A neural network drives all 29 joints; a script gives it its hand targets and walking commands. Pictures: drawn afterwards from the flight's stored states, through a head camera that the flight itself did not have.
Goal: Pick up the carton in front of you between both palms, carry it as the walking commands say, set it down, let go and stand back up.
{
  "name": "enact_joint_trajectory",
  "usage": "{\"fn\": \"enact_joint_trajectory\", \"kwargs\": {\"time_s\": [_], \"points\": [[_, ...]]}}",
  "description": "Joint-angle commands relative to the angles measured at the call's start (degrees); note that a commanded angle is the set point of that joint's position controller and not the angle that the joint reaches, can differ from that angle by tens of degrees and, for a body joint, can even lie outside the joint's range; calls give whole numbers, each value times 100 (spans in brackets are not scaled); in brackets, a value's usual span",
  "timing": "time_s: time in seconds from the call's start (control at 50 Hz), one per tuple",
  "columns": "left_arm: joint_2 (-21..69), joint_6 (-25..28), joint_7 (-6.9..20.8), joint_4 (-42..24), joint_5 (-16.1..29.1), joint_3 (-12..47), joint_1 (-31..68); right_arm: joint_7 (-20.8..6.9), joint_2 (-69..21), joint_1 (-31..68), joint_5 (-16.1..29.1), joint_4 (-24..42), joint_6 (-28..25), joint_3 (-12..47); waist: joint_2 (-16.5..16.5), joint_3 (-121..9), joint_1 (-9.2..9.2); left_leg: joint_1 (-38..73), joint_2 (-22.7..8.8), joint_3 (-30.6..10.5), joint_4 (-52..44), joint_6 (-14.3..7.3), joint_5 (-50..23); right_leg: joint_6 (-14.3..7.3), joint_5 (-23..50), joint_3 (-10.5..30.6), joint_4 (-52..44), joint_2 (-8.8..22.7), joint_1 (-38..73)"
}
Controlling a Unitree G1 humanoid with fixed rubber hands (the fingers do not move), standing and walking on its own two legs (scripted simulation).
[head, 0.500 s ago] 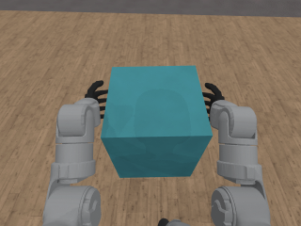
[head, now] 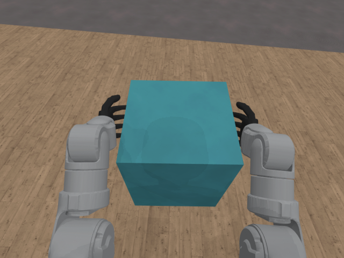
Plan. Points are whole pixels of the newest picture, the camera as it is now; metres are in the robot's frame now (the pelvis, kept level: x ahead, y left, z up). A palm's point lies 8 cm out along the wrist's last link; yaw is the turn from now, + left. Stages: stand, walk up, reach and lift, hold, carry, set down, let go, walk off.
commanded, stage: carry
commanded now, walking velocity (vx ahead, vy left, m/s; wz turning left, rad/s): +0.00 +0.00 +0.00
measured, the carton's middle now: (176, 148) +0.37 +0.00 +0.04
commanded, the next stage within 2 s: none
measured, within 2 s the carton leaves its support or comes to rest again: neither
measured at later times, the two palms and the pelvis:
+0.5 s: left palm (103, 124) +0.40 +0.18 +0.08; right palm (230, 128) +0.41 -0.12 +0.08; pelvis +0.05 +0.01 -0.02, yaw +1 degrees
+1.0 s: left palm (91, 116) +0.39 +0.19 +0.11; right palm (228, 125) +0.40 -0.11 +0.11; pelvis +0.05 +0.04 -0.02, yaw +1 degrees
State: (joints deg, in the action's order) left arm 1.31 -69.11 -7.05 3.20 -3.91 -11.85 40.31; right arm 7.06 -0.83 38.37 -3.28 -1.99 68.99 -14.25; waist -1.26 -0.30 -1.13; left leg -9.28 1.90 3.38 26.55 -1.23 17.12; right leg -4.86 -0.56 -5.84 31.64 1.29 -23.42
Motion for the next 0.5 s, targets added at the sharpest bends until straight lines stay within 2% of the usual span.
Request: {"fn": "enact_joint_trajectory", "kwargs": {"time_s": [0.0, 0.02, 0.04, 0.06, 0.1, 0.16, 0.2, 0.22, 0.24, 0.26, 0.28, 0.3, 0.32, 0.34, 0.38, 0.4, 0.42, 0.48], "points": [[6299, 58, 1258, -405, 2570, 4037, 3815, -1399, -5860, 3950, 2286, 242, -39, 3838, 1427, -2675, 272, 2983, -1159, -749, 407, -90, -8210, 174, -1510, -501, 976, -359, -1020], [6344, 69, 1243, -450, 2567, 4094, 4023, -1405, -5894, 3959, 2308, 275, -47, 3823, 1522, -2418, 518, 3588, -1435, -1026, 581, -408, -9129, 338, -2320, -410, 1227, -524, -2049], [6377, 72, 1229, -490, 2574, 4080, 4125, -1406, -5906, 4128, 2346, 434, -57, 3845, 1315, -2359, 623, 3671, -1506, -1119, 558, -563, -8829, 332, -2354, -218, 1291, -549, -2310], [6379, 70, 1211, -520, 2595, 4056, 4155, -1403, -5911, 4273, 2404, 595, -61, 3871, 1108, -2318, 614, 3562, -1505, -1064, 477, -602, -8137, 308, -2118, -75, 1161, -501, -2315], [6299, 46, 1165, -531, 2566, 3982, 4043, -1394, -5948, 4463, 2534, 808, -47, 3963, 881, -2382, 498, 2985, -1188, -687, 367, -538, -6851, 295, -1066, -78, 541, -489, -1612], [6127, -33, 1135, -390, 2385, 3783, 3710, -1399, -5996, 4263, 2586, 653, -13, 4010, 920, -2519, 384, 1872, -939, -294, 598, -500, -6116, 179, 181, -197, -241, -585, -36], [6026, -64, 1193, -122, 2233, 3596, 3416, -1422, -6065, 4191, 2561, 352, -20, 4028, 669, -2627, 40, 1082, -779, -149, 1344, -293, -5294, 78, 1461, -209, -1376, -475, 1390], [5990, -61, 1247, 41, 2168, 3488, 3332, -1438, -6091, 4151, 2526, 184, -39, 4031, 404, -2692, -103, 290, -680, -239, 1729, -115, -3862, 35, 2640, 49, -1401, -39, 2399], [5975, -53, 1318, 243, 2139, 3369, 3237, -1451, -6083, 4091, 2460, 15, -53, 3990, -239, -2884, -118, -768, -506, -369, 2239, -13, -1070, -168, 5483, 992, -530, 1053, 3418], [5915, -7, 1355, 497, 2032, 3360, 3312, -1457, -6198, 4132, 2474, -180, -21, 3961, -913, -3190, -123, -1480, -44, -580, 2846, 264, 1862, -1045, 7326, 1750, 44, 2004, 4082], [6006, 54, 1390, 726, 2044, 3303, 3110, -1463, -6192, 4170, 2462, -238, -32, 3936, -814, -3365, -120, -1337, -143, -792, 2660, 164, 2168, -1286, 6424, 1835, -133, 2066, 3735], [6152, 122, 1422, 607, 2116, 3316, 3223, -1476, -6292, 4365, 2480, -182, -75, 3954, -642, -3258, -91, -1170, -169, -759, 2120, 46, 2093, -1179, 5219, 1725, -400, 1755, 3335], [6271, 167, 1439, 388, 2212, 3384, 3526, -1476, -6410, 4541, 2540, -92, -124, 3976, -399, -3273, -34, -960, -214, -726, 1533, -3, 1866, -982, 3909, 1714, -626, 1608, 3075], [6383, 198, 1443, 159, 2315, 3490, 3823, -1461, -6498, 4654, 2605, 19, -164, 3988, -447, -3227, 3, -710, -235, -634, 1087, -33, 1506, -858, 2944, 1726, -848, 1558, 2726], [6497, 227, 1415, -195, 2475, 3597, 4152, -1394, -6636, 4688, 2639, 174, -234, 3996, -396, -3217, 55, -5, -191, -481, 426, -54, 654, -539, 1144, 1472, -1196, 1298, 2023], [6527, 224, 1409, -449, 2554, 3655, 4387, -1352, -6665, 4716, 2607, 279, -284, 3998, -192, -3141, 9, -26, -287, -629, 468, -68, 541, -412, 790, 1376, -1197, 1126, 2063], [6533, 215, 1397, -515, 2608, 3711, 4410, -1316, -6642, 4617, 2587, 318, -294, 3998, -97, -3100, -5, 9, -363, -641, 482, -86, 335, -373, 1071, 1327, -1094, 1087, 2118], [6374, 210, 1384, -423, 2632, 3759, 3976, -1247, -6450, 4186, 2509, 262, -281, 3998, -132, -3184, 8, 88, -584, -701, 541, -185, -469, -373, 2291, 1094, -706, 983, 2246]]}}
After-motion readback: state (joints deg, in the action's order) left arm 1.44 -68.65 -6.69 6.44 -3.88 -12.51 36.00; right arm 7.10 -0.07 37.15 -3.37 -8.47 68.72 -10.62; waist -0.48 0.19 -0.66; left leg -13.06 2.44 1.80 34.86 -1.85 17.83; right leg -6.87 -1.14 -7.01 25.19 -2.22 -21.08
